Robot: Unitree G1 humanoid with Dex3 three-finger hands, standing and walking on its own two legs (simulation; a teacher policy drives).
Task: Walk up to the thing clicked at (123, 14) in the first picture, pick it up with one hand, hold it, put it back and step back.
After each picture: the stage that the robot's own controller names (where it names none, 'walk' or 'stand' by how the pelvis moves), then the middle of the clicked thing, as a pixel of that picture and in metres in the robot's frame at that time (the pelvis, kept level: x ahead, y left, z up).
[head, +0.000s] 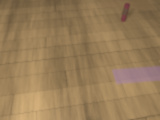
stand; (125, 12) +1.95 -0.61 -0.65
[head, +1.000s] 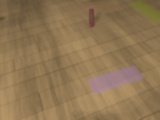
walk; (91, 18) +1.90 -0.07 -0.62
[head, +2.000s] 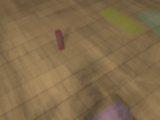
walk; (59, 40) +1.35 +0.29 -0.64
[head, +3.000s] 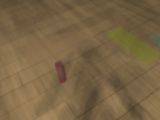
walk; (60, 72) +0.93 +0.26 -0.65
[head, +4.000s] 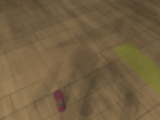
walk; (60, 101) +0.61 +0.23 -0.65
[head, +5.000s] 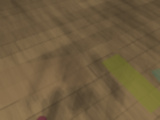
stand; out of the picture +0.41 +0.25 -0.64
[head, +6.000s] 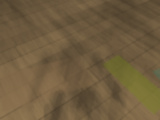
stand; out of the picture +0.38 +0.25 -0.66
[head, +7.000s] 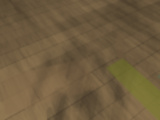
stand; out of the picture +0.36 +0.23 -0.66
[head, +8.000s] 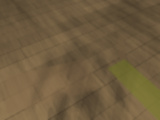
stand; out of the picture +0.36 +0.23 -0.66
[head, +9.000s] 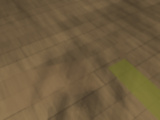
stand; out of the picture +0.36 +0.22 -0.66
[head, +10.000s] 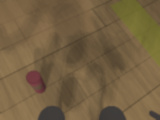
go down; (37, 83) +0.42 +0.23 -0.44
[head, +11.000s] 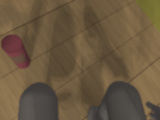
go down; (18, 54) +0.46 +0.26 -0.27
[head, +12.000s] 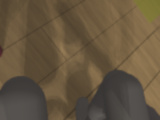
close in; out of the picture +0.44 +0.28 -0.20
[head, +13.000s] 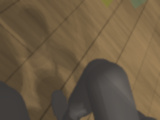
close; out of the picture +0.43 +0.31 -0.16
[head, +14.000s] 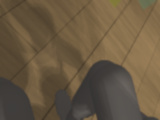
lift; out of the picture +0.41 +0.31 -0.16
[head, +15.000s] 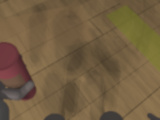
lift; (17, 77) +0.34 +0.20 +0.02
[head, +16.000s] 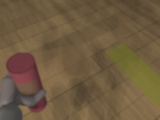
hold; (30, 87) +0.32 +0.18 +0.03
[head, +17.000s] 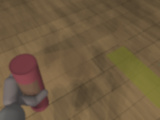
hold; (33, 87) +0.33 +0.17 +0.03
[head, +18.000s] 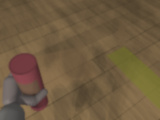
crouch; (32, 86) +0.33 +0.17 +0.04
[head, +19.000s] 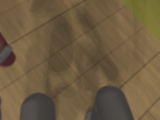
crouch; out of the picture +0.45 +0.24 -0.05
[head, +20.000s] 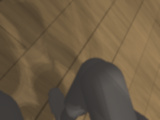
lower; out of the picture +0.44 +0.33 -0.17
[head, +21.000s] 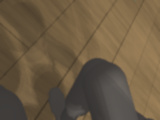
lower; out of the picture +0.44 +0.33 -0.17
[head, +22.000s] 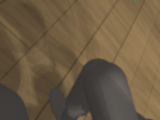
lower; out of the picture +0.44 +0.33 -0.17
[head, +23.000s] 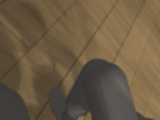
lower; out of the picture +0.44 +0.33 -0.17
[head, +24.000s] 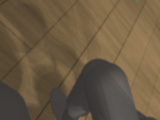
loosen; out of the picture +0.43 +0.33 -0.17
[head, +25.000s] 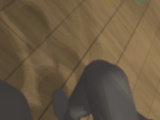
withdraw; out of the picture +0.43 +0.33 -0.17
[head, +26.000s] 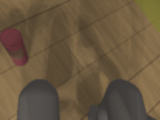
walk; (16, 50) +0.46 +0.27 -0.24
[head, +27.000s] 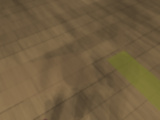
stand; out of the picture +0.38 +0.22 -0.59
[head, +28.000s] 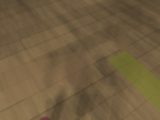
stand; out of the picture +0.40 +0.24 -0.60
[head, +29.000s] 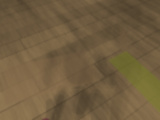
stand; out of the picture +0.38 +0.23 -0.60
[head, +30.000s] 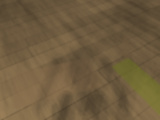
stand; out of the picture +0.41 +0.24 -0.66
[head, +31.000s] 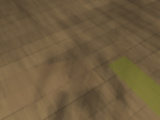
stand; out of the picture +0.37 +0.24 -0.66
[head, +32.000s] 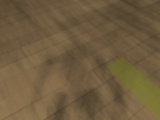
walk; out of the picture +0.37 +0.24 -0.66
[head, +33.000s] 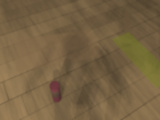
walk; (55, 92) +0.59 +0.17 -0.63
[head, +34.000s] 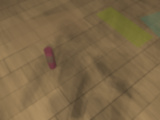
walk; (50, 58) +0.89 +0.31 -0.63
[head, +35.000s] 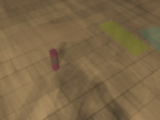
walk; (54, 60) +1.03 +0.25 -0.64
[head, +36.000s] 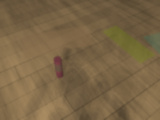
stand; (58, 67) +0.98 +0.22 -0.66
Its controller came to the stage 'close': yes
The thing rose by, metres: 0.68
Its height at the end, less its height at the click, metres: +0.00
